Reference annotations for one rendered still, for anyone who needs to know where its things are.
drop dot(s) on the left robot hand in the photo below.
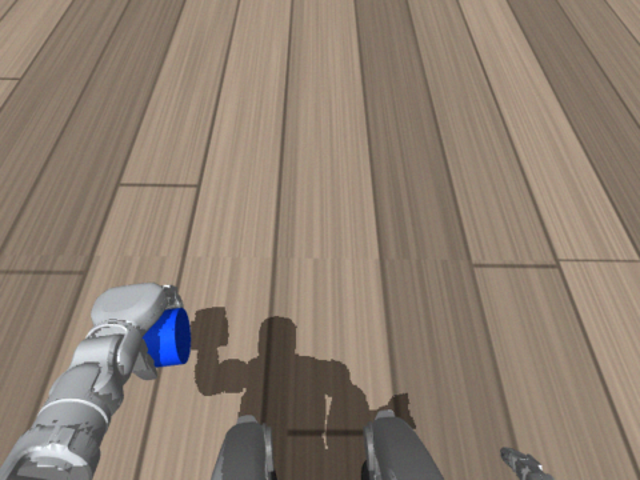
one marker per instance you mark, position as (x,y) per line
(140,305)

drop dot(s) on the left robot arm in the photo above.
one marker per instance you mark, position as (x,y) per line
(63,442)

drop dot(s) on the can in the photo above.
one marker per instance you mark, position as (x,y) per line
(169,339)

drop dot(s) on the right robot hand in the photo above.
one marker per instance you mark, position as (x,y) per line
(525,466)

